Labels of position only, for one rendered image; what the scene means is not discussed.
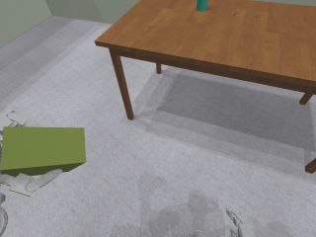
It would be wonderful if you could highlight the left robot hand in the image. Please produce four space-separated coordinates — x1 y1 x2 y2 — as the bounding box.
0 108 63 197

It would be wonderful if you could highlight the table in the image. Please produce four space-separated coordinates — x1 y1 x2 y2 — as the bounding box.
95 0 316 174

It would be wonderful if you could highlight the right robot hand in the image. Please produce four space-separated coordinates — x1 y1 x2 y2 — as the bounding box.
221 207 257 237

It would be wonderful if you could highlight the sponge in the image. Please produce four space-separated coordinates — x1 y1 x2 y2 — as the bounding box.
0 126 86 178

